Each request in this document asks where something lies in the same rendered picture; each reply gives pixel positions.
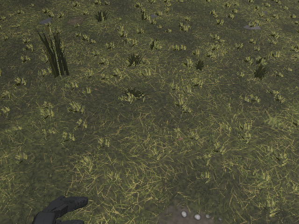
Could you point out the robot left hand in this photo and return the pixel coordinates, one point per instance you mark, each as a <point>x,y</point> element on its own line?
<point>59,207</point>

